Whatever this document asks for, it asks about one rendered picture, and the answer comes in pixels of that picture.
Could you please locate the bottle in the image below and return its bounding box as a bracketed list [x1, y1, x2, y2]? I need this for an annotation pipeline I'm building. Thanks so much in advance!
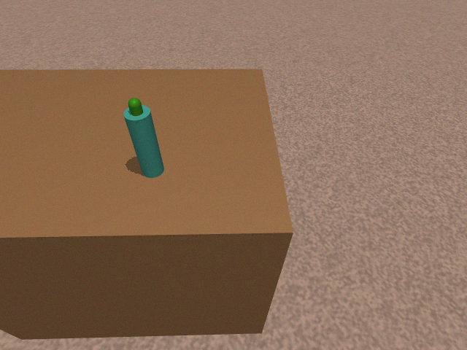
[123, 98, 164, 178]

